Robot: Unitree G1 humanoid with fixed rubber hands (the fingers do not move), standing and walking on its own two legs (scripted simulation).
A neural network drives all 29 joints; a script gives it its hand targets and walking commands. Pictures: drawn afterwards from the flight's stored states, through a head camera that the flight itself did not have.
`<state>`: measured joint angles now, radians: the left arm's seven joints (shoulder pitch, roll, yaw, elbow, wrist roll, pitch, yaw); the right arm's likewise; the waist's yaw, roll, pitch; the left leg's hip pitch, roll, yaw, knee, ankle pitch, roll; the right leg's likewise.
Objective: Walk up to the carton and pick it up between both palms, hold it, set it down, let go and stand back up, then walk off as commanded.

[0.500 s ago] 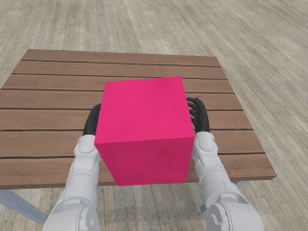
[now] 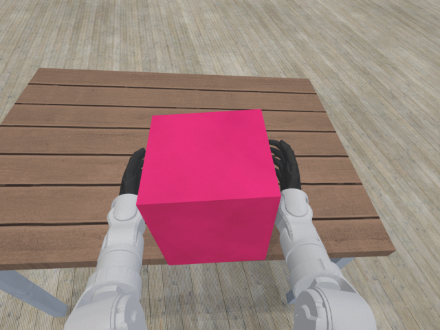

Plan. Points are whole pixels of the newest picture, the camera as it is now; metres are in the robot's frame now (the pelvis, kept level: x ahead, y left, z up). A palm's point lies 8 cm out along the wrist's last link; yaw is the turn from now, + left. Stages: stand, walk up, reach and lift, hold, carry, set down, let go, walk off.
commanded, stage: set down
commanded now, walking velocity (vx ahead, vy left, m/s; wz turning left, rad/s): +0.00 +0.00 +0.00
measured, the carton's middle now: (212, 191) +0.37 +0.00 +0.02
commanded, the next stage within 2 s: none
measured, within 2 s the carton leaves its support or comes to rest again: rests again in 0.28 s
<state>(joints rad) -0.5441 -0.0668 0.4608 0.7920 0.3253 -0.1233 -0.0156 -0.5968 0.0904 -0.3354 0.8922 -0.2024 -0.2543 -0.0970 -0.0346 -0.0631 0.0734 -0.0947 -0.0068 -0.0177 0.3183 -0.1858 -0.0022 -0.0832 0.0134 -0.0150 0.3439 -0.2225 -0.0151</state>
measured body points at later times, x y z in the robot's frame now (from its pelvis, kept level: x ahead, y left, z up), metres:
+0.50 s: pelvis +0.01 +0.01 +0.00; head +0.06 +0.03 +0.44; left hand +0.39 +0.19 +0.00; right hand +0.39 -0.14 +0.02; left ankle -0.01 +0.12 -0.75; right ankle -0.02 -0.10 -0.75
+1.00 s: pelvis -0.02 +0.02 +0.00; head +0.01 +0.04 +0.44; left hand +0.31 +0.21 -0.01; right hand +0.30 -0.19 +0.01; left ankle -0.01 +0.13 -0.75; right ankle -0.02 -0.10 -0.75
